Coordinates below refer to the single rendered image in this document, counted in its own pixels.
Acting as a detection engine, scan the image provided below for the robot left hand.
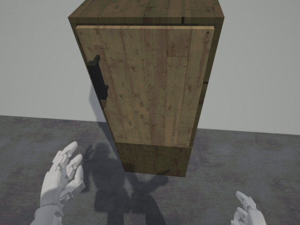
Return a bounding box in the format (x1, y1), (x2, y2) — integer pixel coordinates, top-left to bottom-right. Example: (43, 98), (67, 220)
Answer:
(40, 141), (85, 210)

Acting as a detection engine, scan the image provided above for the cupboard door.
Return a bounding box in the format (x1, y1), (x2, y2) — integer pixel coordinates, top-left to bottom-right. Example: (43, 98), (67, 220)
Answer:
(75, 25), (215, 148)

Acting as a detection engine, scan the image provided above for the handle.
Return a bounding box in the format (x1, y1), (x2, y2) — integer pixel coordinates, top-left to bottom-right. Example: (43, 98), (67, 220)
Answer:
(87, 55), (109, 100)

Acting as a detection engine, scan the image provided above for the left robot forearm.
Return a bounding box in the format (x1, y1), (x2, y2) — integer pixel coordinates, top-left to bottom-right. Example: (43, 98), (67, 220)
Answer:
(30, 205), (64, 225)

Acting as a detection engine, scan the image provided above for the robot right hand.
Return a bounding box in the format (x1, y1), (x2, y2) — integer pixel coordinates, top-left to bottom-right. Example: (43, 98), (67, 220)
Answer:
(231, 191), (266, 225)

